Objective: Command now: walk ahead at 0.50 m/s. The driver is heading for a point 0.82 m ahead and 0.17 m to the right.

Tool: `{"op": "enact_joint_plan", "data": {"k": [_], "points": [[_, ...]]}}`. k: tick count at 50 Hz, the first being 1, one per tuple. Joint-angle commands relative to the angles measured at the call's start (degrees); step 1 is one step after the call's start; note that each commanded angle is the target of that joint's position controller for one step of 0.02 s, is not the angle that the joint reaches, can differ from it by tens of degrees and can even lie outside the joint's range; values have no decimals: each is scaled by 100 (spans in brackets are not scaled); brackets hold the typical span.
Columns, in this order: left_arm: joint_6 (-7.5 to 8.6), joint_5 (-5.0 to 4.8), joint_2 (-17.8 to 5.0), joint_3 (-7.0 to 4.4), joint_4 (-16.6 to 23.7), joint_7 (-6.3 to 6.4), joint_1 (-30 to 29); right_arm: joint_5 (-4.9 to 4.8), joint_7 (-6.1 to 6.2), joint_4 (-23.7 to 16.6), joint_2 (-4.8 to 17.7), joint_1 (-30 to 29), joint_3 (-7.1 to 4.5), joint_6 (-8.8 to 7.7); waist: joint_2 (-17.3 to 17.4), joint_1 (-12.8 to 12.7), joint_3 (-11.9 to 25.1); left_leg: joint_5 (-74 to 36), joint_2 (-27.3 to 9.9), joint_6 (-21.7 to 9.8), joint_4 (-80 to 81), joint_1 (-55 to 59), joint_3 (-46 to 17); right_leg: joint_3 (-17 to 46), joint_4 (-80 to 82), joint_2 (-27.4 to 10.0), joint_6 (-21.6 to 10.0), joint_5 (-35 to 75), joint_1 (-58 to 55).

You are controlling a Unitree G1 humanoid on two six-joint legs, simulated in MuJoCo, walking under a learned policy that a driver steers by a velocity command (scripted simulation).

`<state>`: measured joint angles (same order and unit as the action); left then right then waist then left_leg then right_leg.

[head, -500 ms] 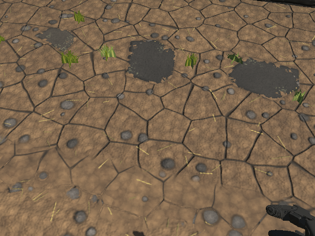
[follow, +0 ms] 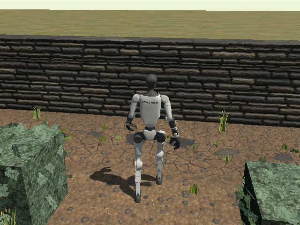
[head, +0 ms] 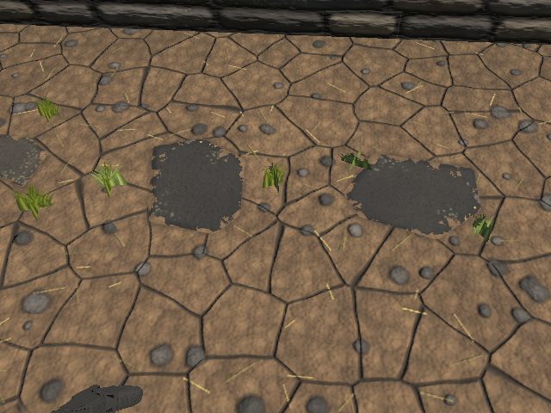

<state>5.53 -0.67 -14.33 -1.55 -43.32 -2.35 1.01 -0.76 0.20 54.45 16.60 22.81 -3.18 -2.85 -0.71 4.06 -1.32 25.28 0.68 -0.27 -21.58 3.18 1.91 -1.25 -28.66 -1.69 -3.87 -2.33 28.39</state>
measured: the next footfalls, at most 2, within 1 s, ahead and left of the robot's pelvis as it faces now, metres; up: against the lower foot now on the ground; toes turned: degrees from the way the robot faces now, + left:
left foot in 0.54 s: +0.47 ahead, +0.14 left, +0.00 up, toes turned +0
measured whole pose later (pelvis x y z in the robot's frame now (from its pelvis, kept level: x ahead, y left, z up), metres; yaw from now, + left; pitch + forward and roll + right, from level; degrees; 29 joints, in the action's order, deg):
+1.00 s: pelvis +0.54 +0.01 +0.01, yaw -16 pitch +1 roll +3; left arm 1.3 -1.2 -14.6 -3.5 -42.7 -2.6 5.3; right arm -0.4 0.7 54.0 15.9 16.6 -4.3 -4.0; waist -1.6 4.3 -2.2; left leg 19.3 0.2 0.9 -13.4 5.5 15.9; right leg -1.7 -37.9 -5.7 -3.0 -2.5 35.6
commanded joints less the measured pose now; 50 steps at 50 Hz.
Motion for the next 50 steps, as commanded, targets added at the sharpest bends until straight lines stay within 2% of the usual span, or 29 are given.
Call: {"op": "enact_joint_plan", "data": {"k": [1, 2, 3, 4, 5, 6, 8, 11, 13, 16, 19, 22, 24, 25, 26, 27, 28, 29, 30, 31, 32, 34, 36, 38, 41, 43, 47, 49, 50], "points": [[-14, 67, -1926, -612, -356, 71, 2490, 84, -30, -495, -82, 575, 155, -149, -1495, -869, 2262, -570, 209, -115, -4502, -3564, -69, 3488, 417, -2001, -1501, -1138, -5186], [-22, 19, -1321, -449, -328, 60, 2498, -25, -54, -395, 414, 305, 55, -284, -1177, -1074, 2330, 745, 142, -176, -5230, -4272, -897, 4333, 1074, -2055, -1471, -1769, -5230], [-13, 24, -1087, -360, -251, 75, 2015, -182, -79, -573, 801, -255, -56, -368, -855, -1014, 1390, 364, -173, -270, -5399, -4703, -861, 3450, 1169, -1867, -1179, -1655, -4500], [-12, 48, -962, -318, -156, 86, 1576, -180, -54, -647, 770, -596, -44, -396, -409, -846, 897, -177, -486, -282, -5159, -4578, -681, 2730, 1276, -1644, -1034, -1101, -3665], [-3, 78, -810, -278, -130, 72, 1284, -82, -27, -669, 704, -777, -62, -379, -199, -691, 505, -534, -673, -243, -4777, -4383, -608, 2222, 1456, -1426, -964, -552, -2938], [26, 131, -687, -239, -117, 65, 1142, -37, -19, -644, 643, -692, -83, -316, -327, -496, 417, -791, -834, -226, -4530, -4013, -651, 1879, 1626, -1256, -892, -239, -2493], [79, 105, -694, -250, -176, 45, 1132, -13, -13, -574, 400, -518, -48, -183, -362, -339, 362, -991, -890, -140, -4250, -3689, -593, 1518, 1920, -1132, -958, 84, -2078], [106, 78, -888, -306, -329, 106, 1321, 48, 11, -735, 342, -960, -34, -98, -233, -357, 84, -1573, -955, 31, -3502, -4085, -548, 1124, 2189, -1114, -1035, 413, -1955], [67, 64, -930, -314, -416, 161, 1475, 66, -7, -844, 304, -1342, -23, -119, -221, -455, -17, -2226, -928, 86, -2779, -4219, -507, 864, 2258, -1010, -941, 429, -2041], [27, 23, -1001, -322, -540, 216, 1710, 43, -66, -982, 198, -1938, 26, -178, -244, -653, -151, -3034, -736, 83, -1710, -3961, -317, 505, 2307, -843, -776, 324, -2058], [-29, -19, -1058, -340, -735, 233, 2058, -5, -141, -1138, 201, -2451, 53, -214, -233, -833, -280, -3160, -604, 43, -1168, -3925, -249, 480, 2210, -994, -761, 222, -2441], [-132, -60, -1078, -366, -879, 264, 2236, -17, -234, -1320, 309, -2757, 34, -275, -244, -802, -367, -2704, -539, -119, -790, -4002, -372, 695, 1852, -1270, -691, 481, -2999], [-192, -71, -1170, -405, -878, 293, 2147, -12, -260, -1278, 472, -2495, -26, -326, -351, -585, -216, -2303, -415, -216, -623, -3517, -338, 860, 1497, -1348, -601, 945, -3163], [-220, -72, -1220, -418, -846, 302, 2011, -6, -245, -1169, 599, -2074, -96, -350, -402, -318, 13, -2175, -266, -297, -503, -2856, -205, 819, 1045, -1247, -522, 1653, -3096], [-240, -37, -1103, -369, -809, 303, 1962, 9, -196, -902, 857, -1210, -239, -360, -315, 79, 574, -2235, -202, -442, -480, -1590, -128, 633, 94, -920, -367, 2056, -2767], [-236, 72, -792, -243, -652, 305, 1987, 101, -131, -711, 1262, -170, -362, -354, 196, 442, 1493, -2256, -1130, -770, -740, 185, -1056, 370, -1604, -518, -151, 821, -1671], [-128, 20, -22, -38, -595, 267, 2788, 119, -131, -572, 1672, 159, -458, -288, 1782, 66, 2254, -1117, -2467, -1605, -173, 2091, -3593, 181, -3578, 464, 237, -2654, 590], [-46, -124, -648, -178, -690, 265, 2529, 74, -132, -630, 1056, 108, -299, -283, 1327, 277, 2129, -321, -2404, -1516, 334, 1833, -4067, 919, -4345, 244, 216, -3145, 1148], [-12, -243, -992, -292, -526, 270, 2023, 63, -110, -684, 780, -319, -213, -302, 1036, 234, 1261, -391, -2239, -1227, 455, 1124, -3171, 882, -4500, -20, 153, -2667, 1498], [-18, -222, -954, -301, -472, 308, 1766, 78, -105, -733, 629, -731, -167, -321, 695, 64, 834, -852, -2043, -1081, 603, 376, -2512, 749, -4348, -301, 160, -2149, 1348], [-54, -147, -892, -334, -455, 335, 1641, 97, -115, -727, 442, -1023, -124, -341, 612, -75, 487, -1299, -1841, -998, 801, -254, -1977, 741, -4067, -459, 181, -1793, 1153], [-203, -139, -652, -353, -478, 317, 1839, 169, -121, -679, 311, -1262, -105, -393, 766, -345, 307, -1769, -1626, -927, 1141, -918, -1263, 765, -3812, -651, 199, -1415, 601], [-332, -137, -475, -345, -373, 306, 1750, 156, -100, -600, 407, -1301, -147, -439, 620, -440, 115, -2211, -1630, -999, 1349, -1159, -781, 729, -3637, -719, 239, -1211, 691], [-395, -98, -451, -352, -230, 300, 1530, 168, -49, -523, 525, -1241, -193, -446, 464, -441, -19, -2505, -1634, -1045, 1458, -1135, -407, 767, -3265, -737, 302, -788, 981], [-363, -75, -398, -330, -72, 214, 1151, 171, 21, -460, 650, -1169, -227, -398, 382, -352, -132, -2743, -1509, -969, 1529, -984, 170, 624, -2302, -686, 331, 58, 1056], [-334, -60, -334, -287, 71, 132, 739, 143, 55, -439, 740, -1078, -247, -356, 302, -205, -235, -2830, -1482, -921, 1548, -883, 478, 361, -1701, -625, 303, 427, 964], [-334, -56, -304, -236, 436, -10, 36, 48, 78, -310, 902, -676, -307, -208, 219, 40, -450, -3147, -1695, -862, 1337, -137, 784, 26, -1008, -513, 161, 283, 1166], [-347, -62, -377, -261, 590, -74, -64, -9, 81, -284, 987, -632, -341, -112, 297, -27, -437, -3878, -1798, -768, 1001, 230, 919, -148, -836, -378, 17, -140, 1088], [-360, -61, -461, -301, 634, -94, 16, -29, 91, -310, 1062, -700, -363, -73, 390, -142, -318, -4759, -1805, -703, 689, 335, 1013, -298, -800, -222, -86, -411, 822]]}}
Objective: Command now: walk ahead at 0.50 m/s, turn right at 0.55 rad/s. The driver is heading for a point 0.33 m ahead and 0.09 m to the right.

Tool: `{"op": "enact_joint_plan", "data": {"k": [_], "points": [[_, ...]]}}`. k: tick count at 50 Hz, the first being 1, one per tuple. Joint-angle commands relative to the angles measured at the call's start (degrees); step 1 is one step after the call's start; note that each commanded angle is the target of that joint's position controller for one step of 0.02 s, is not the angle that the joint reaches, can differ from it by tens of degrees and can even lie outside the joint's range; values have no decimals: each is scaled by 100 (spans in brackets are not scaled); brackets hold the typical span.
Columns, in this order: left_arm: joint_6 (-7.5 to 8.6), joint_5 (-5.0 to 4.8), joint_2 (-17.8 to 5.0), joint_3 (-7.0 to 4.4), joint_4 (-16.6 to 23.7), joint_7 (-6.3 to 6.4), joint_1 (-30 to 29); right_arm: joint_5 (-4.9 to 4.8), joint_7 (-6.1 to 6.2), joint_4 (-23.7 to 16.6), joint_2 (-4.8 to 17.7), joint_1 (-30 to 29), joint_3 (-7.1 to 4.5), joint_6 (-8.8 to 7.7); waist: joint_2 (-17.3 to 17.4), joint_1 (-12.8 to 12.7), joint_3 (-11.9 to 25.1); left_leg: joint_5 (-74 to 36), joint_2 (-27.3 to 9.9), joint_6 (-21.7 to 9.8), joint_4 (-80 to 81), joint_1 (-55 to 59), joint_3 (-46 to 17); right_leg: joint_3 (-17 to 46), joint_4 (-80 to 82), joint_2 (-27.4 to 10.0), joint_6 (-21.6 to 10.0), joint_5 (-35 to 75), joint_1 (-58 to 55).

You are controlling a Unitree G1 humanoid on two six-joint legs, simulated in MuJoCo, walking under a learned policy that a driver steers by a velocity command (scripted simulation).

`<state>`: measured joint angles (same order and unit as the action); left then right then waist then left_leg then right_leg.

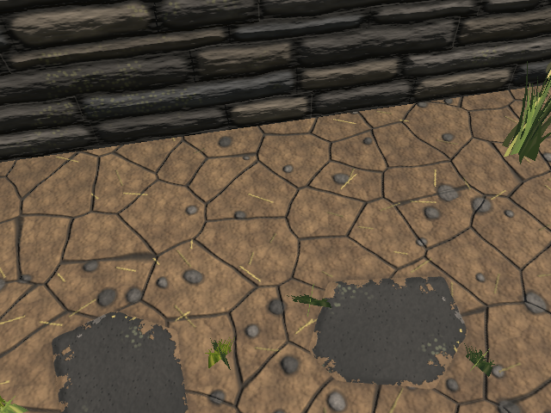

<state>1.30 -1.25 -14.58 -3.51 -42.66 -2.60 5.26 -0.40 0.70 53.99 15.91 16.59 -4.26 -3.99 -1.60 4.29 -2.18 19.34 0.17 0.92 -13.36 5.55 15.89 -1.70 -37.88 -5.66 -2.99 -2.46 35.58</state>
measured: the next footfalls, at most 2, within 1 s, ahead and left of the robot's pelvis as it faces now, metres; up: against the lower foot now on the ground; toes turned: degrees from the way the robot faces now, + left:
right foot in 0.08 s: +0.21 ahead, -0.11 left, +0.00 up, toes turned -6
left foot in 0.52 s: +0.45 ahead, +0.05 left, +0.00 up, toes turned -11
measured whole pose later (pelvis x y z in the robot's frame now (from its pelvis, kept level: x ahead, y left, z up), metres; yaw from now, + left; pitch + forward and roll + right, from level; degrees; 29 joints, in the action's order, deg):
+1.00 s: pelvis +0.33 -0.06 +0.00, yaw -11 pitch -1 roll +0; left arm 0.6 0.5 -12.9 -2.4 -54.9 1.6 15.2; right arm 0.3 0.8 55.3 13.6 6.5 -2.0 -0.6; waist 0.7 0.2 -1.4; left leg 10.0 -0.6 0.6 -28.8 -18.2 0.4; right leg 1.8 -30.5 -0.4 0.6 -20.4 9.7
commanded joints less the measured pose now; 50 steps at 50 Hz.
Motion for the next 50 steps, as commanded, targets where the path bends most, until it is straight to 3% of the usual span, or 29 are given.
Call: {"op": "enact_joint_plan", "data": {"k": [1, 3, 4, 5, 6, 7, 8, 9, 10, 11, 15, 18, 21, 25, 26, 27, 28, 29, 30, 32, 34, 37, 38, 39, 40, 41, 43, 46, 50], "points": [[43, -2, -551, -168, 571, -75, -204, -93, 56, -295, 1217, -141, -282, 81, 605, -330, -26, -5143, -1748, -762, -584, 169, -314, -423, 95, 379, -288, -699, -292], [19, -33, -991, -440, 265, -22, 1171, -140, 78, -367, 1261, -339, -286, 164, 566, -1143, 712, -5823, -1489, -527, -2521, -313, -109, -594, 526, 876, -642, -597, -2191], [-43, -38, -1495, -653, 36, 108, 2081, -11, 82, -461, 1033, -266, -197, 126, -47, -1478, 1215, -4079, -1226, -245, -4288, -1709, -101, 450, 730, 374, -954, -635, -3925], [11, -69, -2053, -694, 90, 139, 1802, 183, 3, -783, 137, 192, 64, -42, -1429, -681, 1540, 1267, 27, 84, -6168, -4276, -708, 3719, 1339, -997, -1964, -1486, -5544], [118, 4, -1616, -548, 273, 89, 1965, -55, -88, -879, 575, -357, 22, -297, -745, -1081, 2168, 1530, 110, -18, -6767, -4934, -2029, 4959, 2153, -1386, -2181, -2074, -5836], [211, 46, -1283, -451, 229, 69, 1755, -260, -136, -1044, 818, -867, -46, -428, -465, -1117, 1376, 954, -177, -177, -6621, -5403, -2074, 4150, 2253, -1247, -1873, -1632, -5373], [255, 44, -1078, -381, 292, 75, 1314, -207, -109, -982, 778, -849, -28, -480, -50, -830, 888, 449, -450, -239, -6133, -5126, -2040, 3282, 2168, -1026, -1634, -555, -4492], [263, 83, -874, -313, 396, 89, 840, -59, -61, -847, 821, -753, -71, -451, 128, -575, 601, 197, -649, -176, -5688, -4648, -1990, 2562, 2099, -821, -1442, 753, -3658], [264, 150, -720, -248, 497, 121, 601, -8, -55, -769, 885, -577, -115, -357, 83, -392, 566, 91, -769, -122, -5487, -4175, -2003, 2090, 2116, -676, -1345, 1712, -3141], [265, 176, -747, -240, 510, 145, 552, 19, -53, -749, 842, -472, -125, -257, 70, -295, 574, 50, -767, -42, -5322, -3882, -1956, 1861, 2151, -623, -1325, 2347, -2811], [259, 139, -973, -275, 345, 282, 705, 116, -2, -837, 476, -647, -26, -56, -60, -260, 542, -860, -554, 218, -4070, -3666, -1694, 946, 2201, -264, -1185, 3538, -2330], [167, 101, -926, -245, 228, 364, 842, 84, -68, -931, 384, -1124, 45, -75, -248, -520, 642, -2129, -356, 189, -2727, -3314, -1608, 612, 2124, -4, -862, 3078, -2445], [117, 139, -883, -198, 51, 384, 978, 65, -149, -987, 456, -1385, 44, -101, -311, -669, 641, -2512, -267, 121, -2115, -3179, -1700, 821, 2000, -194, -795, 2541, -2782], [73, 120, -768, -138, -115, 382, 835, 165, -201, -915, 671, -1184, -30, -174, -330, -456, 555, -2052, -192, -210, -1412, -2933, -1720, 1199, 1258, -357, -678, 2346, -3185], [69, 113, -728, -118, -153, 384, 863, 216, -190, -824, 734, -935, -50, -206, -204, -314, 641, -3052, -227, -344, -965, -2384, -1732, 1132, 892, -139, -488, 2241, -3114], [105, 217, -645, -93, -124, 379, 1130, 294, -150, -832, 1028, -854, -92, -227, 208, -484, 992, -5237, -736, -590, -1237, -1471, -2201, 1007, 374, 272, -240, 1503, -2762], [127, 232, -452, -31, -257, 380, 1813, 334, -117, -814, 1014, -774, -62, -176, 889, -711, 1612, -6381, -1509, -1372, -1613, -234, -2913, 923, -347, 600, 94, -178, -1960], [73, 196, -510, -16, -343, 390, 1677, 225, -97, -731, 474, -607, 51, -61, 1272, -433, 1929, -6044, -1925, -1859, -1426, -44, -3464, 771, -950, 763, 355, -2207, -1671], [-29, 118, -703, -57, -224, 384, 1337, 141, -124, -667, 273, -586, 156, 5, 1261, -336, 1707, -5032, -2070, -1950, -1085, -300, -3835, 830, -1387, 707, 474, -3622, -1328], [-294, 59, -748, -110, -223, 435, 1022, 119, -152, -665, 495, -899, 137, 93, 789, -385, 1086, -2672, -1905, -1642, -602, -1098, -3817, 831, -1703, 483, 585, -3633, -1117], [-440, 89, -630, -104, -331, 482, 1083, 139, -116, -742, 638, -1460, 86, 170, 955, -590, 704, -1173, -1506, -1247, -250, -1934, -3367, 698, -801, 311, 601, -2983, -1529], [-394, 152, -377, -75, -731, 451, 1487, 82, -49, -668, 567, -1619, 80, 313, 993, -779, 759, -260, -952, -868, -266, -2597, -2542, 220, 774, 552, 438, -1114, -2805], [-388, 211, -408, -83, -761, 428, 1424, 54, -40, -589, 468, -1460, 110, 311, 880, -731, 748, 269, -820, -667, -289, -2684, -2399, 211, 1032, 552, 345, -886, -2974], [-383, 277, -569, -95, -675, 432, 1242, 68, -48, -519, 383, -1328, 144, 293, 614, -615, 597, 736, -689, -408, -396, -2778, -2270, 553, 1266, 239, 190, -927, -2876], [-371, 242, -829, -138, -649, 452, 1078, 102, -56, -524, 437, -1258, 117, 286, 154, -370, 336, 710, -409, -210, -523, -2541, -1987, 755, 1387, 101, -16, -1906, -2168], [-305, 226, -681, -105, -691, 443, 956, 139, -45, -524, 375, -1409, 130, 274, -78, -371, 197, 213, -292, -101, -783, -1996, -1813, 772, 1579, 140, -56, -2647, -1521], [-143, 243, -525, -49, -739, 445, 750, 119, 4, -426, 287, -1351, 138, 257, -214, -287, 173, -572, -303, -187, -1133, -1560, -1793, 759, 1758, 150, 123, -2310, -1315], [20, 193, -544, -41, -879, 429, 907, 85, 33, -237, 336, -1181, 117, 254, -108, -332, 288, -1527, -295, -296, -1331, -1522, -1764, 669, 1561, 201, 225, -1274, -1696], [12, 156, -513, -13, -1072, 435, 1131, 53, 22, -63, 324, -1173, 108, 297, 6, -413, 333, -2050, -283, -274, -1435, -1482, -1734, 591, 1425, 249, 188, -629, -1962]]}}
